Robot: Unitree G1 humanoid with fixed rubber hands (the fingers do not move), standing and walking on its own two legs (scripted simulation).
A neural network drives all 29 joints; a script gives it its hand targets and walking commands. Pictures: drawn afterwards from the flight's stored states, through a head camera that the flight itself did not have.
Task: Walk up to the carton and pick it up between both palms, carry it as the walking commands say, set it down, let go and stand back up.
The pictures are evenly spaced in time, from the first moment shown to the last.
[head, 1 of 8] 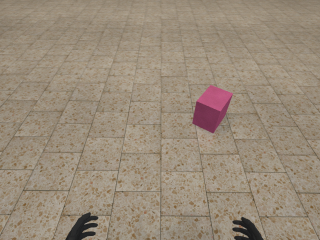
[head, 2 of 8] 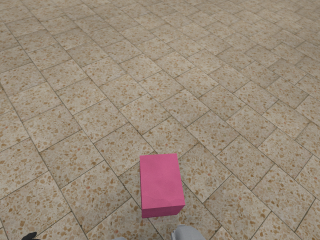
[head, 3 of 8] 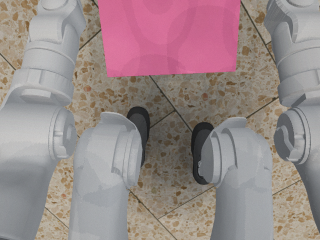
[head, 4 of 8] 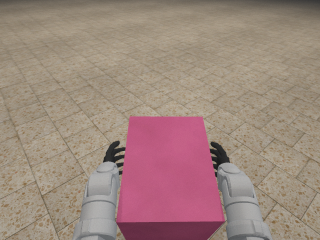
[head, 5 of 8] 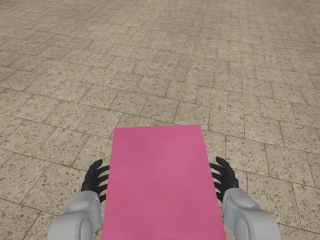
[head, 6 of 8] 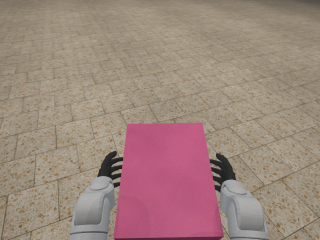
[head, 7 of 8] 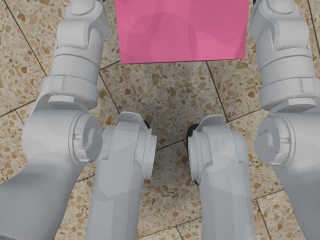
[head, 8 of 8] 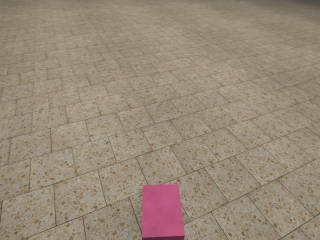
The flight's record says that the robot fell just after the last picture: no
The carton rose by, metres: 0.70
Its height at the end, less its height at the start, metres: +0.00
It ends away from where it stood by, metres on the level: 3.35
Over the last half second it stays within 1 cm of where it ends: yes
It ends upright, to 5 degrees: yes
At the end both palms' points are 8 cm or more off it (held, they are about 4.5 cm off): yes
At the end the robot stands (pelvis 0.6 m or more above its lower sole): yes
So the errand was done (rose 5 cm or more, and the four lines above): yes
